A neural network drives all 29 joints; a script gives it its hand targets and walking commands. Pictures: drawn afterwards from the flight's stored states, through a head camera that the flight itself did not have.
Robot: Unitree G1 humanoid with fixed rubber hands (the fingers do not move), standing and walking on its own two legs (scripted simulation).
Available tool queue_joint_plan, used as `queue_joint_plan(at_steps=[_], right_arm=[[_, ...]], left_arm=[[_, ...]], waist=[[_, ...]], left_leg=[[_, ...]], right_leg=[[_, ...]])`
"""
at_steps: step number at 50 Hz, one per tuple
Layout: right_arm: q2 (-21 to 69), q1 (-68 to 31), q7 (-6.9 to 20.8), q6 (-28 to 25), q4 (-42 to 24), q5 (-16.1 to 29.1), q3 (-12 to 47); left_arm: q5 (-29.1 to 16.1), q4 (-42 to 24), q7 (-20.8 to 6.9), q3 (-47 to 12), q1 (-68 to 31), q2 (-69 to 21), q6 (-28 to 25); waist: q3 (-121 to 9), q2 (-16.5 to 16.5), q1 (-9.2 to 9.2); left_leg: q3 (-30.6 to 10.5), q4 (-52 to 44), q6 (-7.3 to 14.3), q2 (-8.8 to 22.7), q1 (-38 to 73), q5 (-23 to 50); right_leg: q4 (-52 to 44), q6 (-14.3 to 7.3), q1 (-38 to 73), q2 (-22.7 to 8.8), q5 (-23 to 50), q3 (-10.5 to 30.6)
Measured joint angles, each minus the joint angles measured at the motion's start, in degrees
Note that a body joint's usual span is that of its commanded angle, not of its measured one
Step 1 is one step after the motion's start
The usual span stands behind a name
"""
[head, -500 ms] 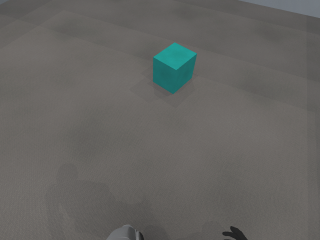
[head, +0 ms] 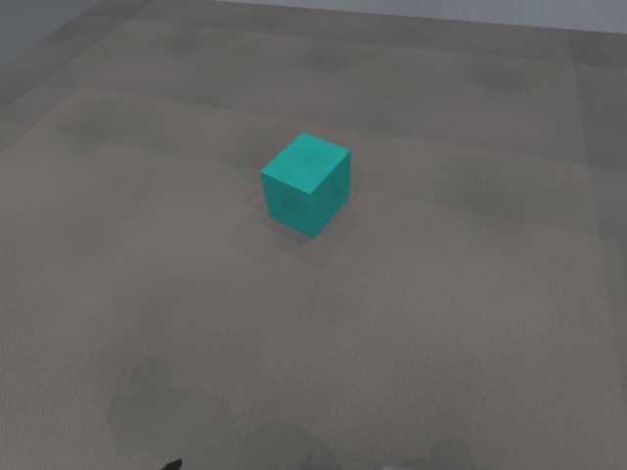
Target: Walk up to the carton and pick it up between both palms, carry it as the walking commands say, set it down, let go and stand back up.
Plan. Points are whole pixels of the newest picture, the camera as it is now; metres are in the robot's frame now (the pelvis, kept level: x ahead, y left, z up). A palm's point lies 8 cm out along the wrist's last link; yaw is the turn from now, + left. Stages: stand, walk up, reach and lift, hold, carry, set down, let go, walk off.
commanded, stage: walk up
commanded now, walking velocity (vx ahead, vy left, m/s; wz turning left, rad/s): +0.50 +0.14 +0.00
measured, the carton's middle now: (308, 185) +1.22 -0.02 -0.63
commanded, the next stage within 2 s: none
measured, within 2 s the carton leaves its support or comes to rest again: neither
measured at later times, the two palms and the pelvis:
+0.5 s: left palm out of the picture +0.12 +0.27 -0.15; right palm (397, 315) +0.37 -0.15 -0.13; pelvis +0.24 +0.07 -0.01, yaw -1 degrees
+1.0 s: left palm (196, 226) +0.59 +0.22 -0.11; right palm (434, 327) +0.35 -0.21 -0.15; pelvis +0.45 +0.00 +0.00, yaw -1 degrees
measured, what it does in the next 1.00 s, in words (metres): walks ahead: left foot, then right foot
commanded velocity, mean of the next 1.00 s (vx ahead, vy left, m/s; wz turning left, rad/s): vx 0.50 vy -0.02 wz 0.00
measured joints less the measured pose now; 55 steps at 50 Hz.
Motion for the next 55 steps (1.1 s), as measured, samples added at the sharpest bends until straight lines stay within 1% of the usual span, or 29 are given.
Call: queue_joint_plan(at_steps=[1, 2, 5, 9, 13, 15, 17, 19, 20, 21, 22, 23, 24, 25, 27, 29, 31, 33, 38, 42, 44, 45, 46, 47, 48, 50, 51, 53, 55], right_arm=[[-0.26, -1.54, -0.01, -0.10, -0.41, -0.08, -0.29], [-0.53, -3.06, 0.02, -0.01, -0.96, -0.15, -0.58], [-1.34, -7.35, 0.31, 0.82, -2.84, -0.26, -1.13], [-2.15, -12.00, 0.98, 2.00, -5.08, -0.43, -1.32], [-2.46, -15.79, 1.92, 2.43, -6.69, -0.58, -0.98], [-2.38, -17.45, 2.27, 2.19, -7.30, -0.62, -0.75], [-2.11, -18.80, 2.42, 1.82, -7.95, -0.65, -0.52], [-1.61, -19.49, 2.23, 0.80, -8.78, -0.90, -0.28], [-1.60, -19.51, 2.04, -0.14, -9.18, -1.10, -0.16], [-1.38, -19.62, 1.66, -1.19, -9.37, -1.35, -0.24], [-0.96, -19.60, 1.25, -2.03, -9.48, -1.44, -0.20], [-0.65, -19.05, 1.01, -2.52, -9.42, -1.31, -0.02], [-0.34, -18.13, 0.83, -2.70, -9.06, -1.27, 0.23], [0.07, -17.08, 0.63, -2.68, -8.48, -1.32, 0.55], [0.97, -14.75, 0.19, -2.38, -6.99, -1.32, 1.06], [1.39, -12.08, -1.16, -2.20, -5.86, -1.08, 0.56], [0.93, -9.19, -1.22, -1.96, -4.95, -1.10, 0.38], [0.53, -6.12, -0.96, -1.82, -4.01, -1.18, 0.41], [0.07, 0.38, -0.50, -1.66, -2.14, -0.96, 0.32], [-0.14, 3.48, -0.34, -1.17, -0.74, -0.72, 0.25], [-0.21, 4.70, -0.25, -0.94, 0.04, -0.37, -0.02], [-0.16, 5.42, -0.18, -0.84, 0.43, -0.11, -0.09], [-0.12, 5.91, -0.14, -0.69, 0.88, 0.08, 0.03], [-0.28, 5.42, -0.11, -0.31, 1.34, 0.21, 0.10], [-0.34, 4.53, -0.08, 0.11, 1.53, 0.25, 0.05], [-0.48, 2.33, 0.04, 0.32, 1.13, 0.10, -0.02], [-0.58, 1.10, 0.08, 0.13, 0.72, 0.00, -0.03], [-0.87, -1.64, 0.15, -0.02, -0.35, -0.17, -0.28], [-1.27, -4.45, 0.14, 0.35, -1.68, -0.27, -0.73]], left_arm=[[-0.01, 0.78, 0.17, -0.23, 1.54, -0.41, -0.05], [-0.14, 1.48, 0.97, -0.08, 3.17, -0.72, -0.19], [-0.59, 3.42, 1.49, -0.08, 8.21, -0.49, -0.37], [-0.83, 5.55, 1.83, -0.22, 15.04, -0.23, -0.30], [-0.78, 7.36, 2.26, -0.05, 20.23, -0.52, 0.01], [-0.66, 8.18, 2.42, -0.01, 21.82, -0.70, 0.13], [-0.57, 8.77, 2.34, 0.07, 23.12, -0.80, 0.36], [-0.75, 9.35, 2.12, 0.19, 24.26, -0.81, 0.68], [-0.95, 9.68, 1.98, 0.07, 24.93, -1.01, 0.82], [-1.14, 10.14, 1.78, -0.07, 24.73, -1.08, 1.16], [-1.25, 10.31, 1.54, -0.14, 23.41, -0.89, 1.74], [-1.30, 10.09, 1.35, -0.10, 21.76, -0.71, 2.21], [-1.27, 9.61, 1.21, -0.07, 19.95, -0.40, 2.41], [-1.19, 9.02, 1.16, 0.03, 18.03, -0.01, 2.40], [-1.08, 7.45, 1.10, 0.39, 14.19, 0.86, 2.35], [-0.68, 5.44, 0.84, 0.74, 10.56, 1.61, 2.75], [-0.21, 3.34, 0.51, 0.99, 7.34, 2.24, 3.54], [0.09, 1.51, 0.10, 1.23, 4.44, 2.83, 4.31], [-0.28, -1.68, -1.39, 1.25, -1.21, 3.78, 4.86], [-0.33, -3.09, -2.20, 1.10, -4.04, 4.00, 4.92], [-0.20, -3.62, -2.11, 0.76, -4.76, 3.67, 4.24], [-0.11, -3.82, -1.92, 0.54, -4.80, 3.47, 3.53], [0.05, -3.90, -1.58, 0.43, -4.83, 3.18, 2.61], [0.17, -3.72, -1.11, 0.35, -4.97, 2.49, 1.72], [0.14, -3.40, -0.74, 0.09, -4.67, 1.90, 1.03], [0.03, -2.36, -0.24, -0.44, -2.83, 0.90, 0.38], [-0.05, -1.72, -0.06, -0.67, -1.50, 0.47, 0.31], [-0.20, -0.18, 0.32, -1.02, 1.44, -0.39, 0.23], [-0.56, 1.12, 1.84, -0.22, 4.33, -0.66, -0.22]], waist=[[-0.23, 0.25, 0.61], [-0.47, 0.44, 1.19], [-1.12, 0.65, 2.66], [-1.84, 0.22, 4.41], [-1.55, -0.55, 6.22], [-1.09, -1.04, 7.32], [-0.85, -1.66, 8.08], [-0.89, -2.55, 8.31], [-1.13, -2.57, 8.42], [-0.88, -3.01, 8.11], [0.06, -3.97, 8.10], [0.65, -4.50, 8.13], [0.92, -4.94, 8.06], [1.06, -5.44, 7.82], [1.13, -6.32, 6.71], [0.91, -6.67, 5.21], [0.47, -6.61, 3.62], [-0.09, -6.44, 2.31], [-0.58, -5.58, -0.48], [-0.65, -4.49, -2.77], [-0.82, -3.73, -3.19], [-1.13, -3.45, -3.20], [-1.36, -3.01, -2.98], [-0.84, -1.81, -2.67], [-0.48, -1.07, -2.41], [-0.58, -0.34, -1.61], [-0.86, -0.17, -1.09], [-1.39, 0.13, 0.15], [-1.72, 0.30, 1.52]], left_leg=[[0.09, 2.10, -0.02, 0.07, -2.48, 2.13], [0.08, 2.88, -0.11, 0.05, -4.64, 3.68], [0.21, 0.29, -0.86, 0.19, -9.57, 6.73], [0.87, -7.75, -1.94, 0.47, -13.69, 11.22], [1.69, -19.19, -2.46, 0.63, -14.51, 15.60], [2.29, -24.79, -2.29, 0.44, -13.72, 16.20], [3.08, -29.01, -1.74, -0.02, -12.35, 15.04], [4.67, -32.67, -0.86, -0.75, -9.59, 12.68], [5.41, -34.45, -0.14, -0.93, -7.35, 11.27], [5.87, -33.91, 0.92, -1.24, -7.00, 14.13], [6.54, -30.76, 1.80, -1.69, -7.45, 13.85], [6.98, -28.77, 2.35, -1.94, -7.24, 12.26], [7.29, -28.28, 2.63, -2.23, -6.38, 10.79], [7.56, -28.77, 2.69, -2.55, -5.09, 9.83], [7.95, -31.08, 1.92, -2.99, -1.98, 9.51], [7.97, -33.65, 2.08, -3.38, 1.07, 9.25], [7.83, -36.27, 2.00, -3.49, 4.06, 9.20], [7.68, -38.86, 1.47, -3.42, 6.88, 9.15], [7.74, -43.48, -0.28, -2.69, 12.83, 8.16], [7.80, -44.99, -2.32, -1.78, 15.90, 6.20], [7.80, -43.99, -3.47, -1.16, 16.68, 4.21], [7.67, -41.97, -3.86, -0.82, 16.42, 2.39], [7.11, -37.62, -3.67, -0.17, 15.09, -0.38], [5.41, -30.41, -2.58, 0.83, 12.59, -2.70], [3.07, -21.74, -1.72, 0.78, 9.20, -4.18], [0.78, -7.32, -0.57, 0.33, 2.41, -2.63], [0.62, -3.32, -0.39, 0.34, -0.38, -0.56], [0.73, -0.75, -0.52, 0.60, -4.62, 2.95], [0.58, -1.57, -1.02, 0.39, -7.76, 4.87]], right_leg=[[-1.46, 0.03, 1.36, 0.32, 0.13, 0.07], [-3.13, 0.10, 2.91, 0.60, -0.57, 0.21], [-7.89, 0.44, 7.37, 0.92, -0.62, 0.28], [-12.87, 1.37, 12.52, 0.70, -0.95, 0.33], [-16.09, 2.85, 17.01, 0.31, -2.39, 0.25], [-17.22, 3.83, 19.12, -0.03, -3.43, 0.22], [-17.45, 5.01, 20.90, -0.61, -5.05, 0.13], [-14.52, 6.23, 21.46, -1.64, -8.44, 0.05], [-10.36, 6.35, 20.54, -2.18, -11.23, 0.29], [-2.87, 5.65, 18.15, -3.15, -14.20, 0.94], [7.29, 4.57, 14.43, -3.87, -15.22, 3.00], [17.13, 3.79, 10.24, -3.47, -14.81, 5.45], [24.98, 3.22, 6.20, -2.98, -13.04, 6.95], [30.32, 2.86, 2.57, -2.75, -10.64, 7.63], [34.89, 2.83, -3.36, -2.94, -6.48, 7.57], [34.33, 3.21, -7.75, -3.45, -3.89, 7.10], [31.15, 3.75, -10.68, -3.99, -1.55, 6.61], [26.19, 4.41, -12.42, -4.46, 0.73, 6.17], [10.62, 5.29, -12.34, -4.75, 5.85, 5.04], [2.62, 4.95, -9.68, -3.80, 5.83, 3.74], [-0.84, 4.54, -6.87, -3.12, 3.93, 2.78], [-2.85, 4.19, -4.73, -2.83, 2.65, 2.10], [-4.01, 3.01, -3.48, -2.38, 4.28, 1.69], [-2.10, 1.77, -3.67, -1.65, 4.52, 1.06], [-0.59, 0.97, -3.48, -1.23, 3.14, 0.58], [-1.04, 0.39, -1.57, -0.59, 0.82, 0.05], [-2.58, 0.46, -0.12, -0.36, 1.03, -0.14], [-5.83, 0.56, 2.85, 0.16, 1.55, -0.31], [-8.58, 0.75, 5.59, 0.44, 0.82, -0.16]])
